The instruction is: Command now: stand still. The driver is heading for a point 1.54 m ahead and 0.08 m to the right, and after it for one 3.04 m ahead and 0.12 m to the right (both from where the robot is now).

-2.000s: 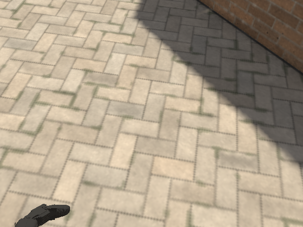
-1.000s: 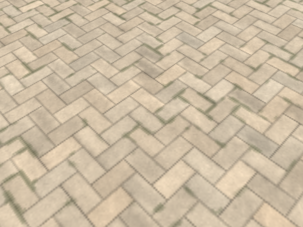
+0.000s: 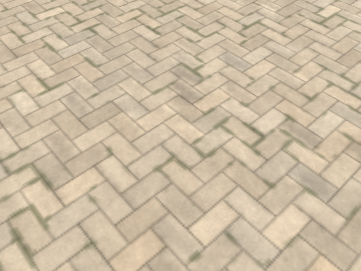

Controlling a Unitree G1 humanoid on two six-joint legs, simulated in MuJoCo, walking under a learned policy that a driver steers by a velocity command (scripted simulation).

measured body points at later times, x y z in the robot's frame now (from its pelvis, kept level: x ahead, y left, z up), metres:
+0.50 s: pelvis +0.00 -0.01 +0.00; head +0.01 +0.00 +0.45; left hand +0.01 +0.24 -0.15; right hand +0.02 -0.25 -0.15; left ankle -0.02 +0.12 -0.74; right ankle +0.00 -0.15 -0.74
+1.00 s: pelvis +0.07 -0.04 +0.00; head +0.07 -0.06 +0.45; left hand +0.01 +0.20 -0.14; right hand +0.10 -0.30 -0.15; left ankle +0.01 +0.10 -0.66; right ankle +0.01 -0.14 -0.74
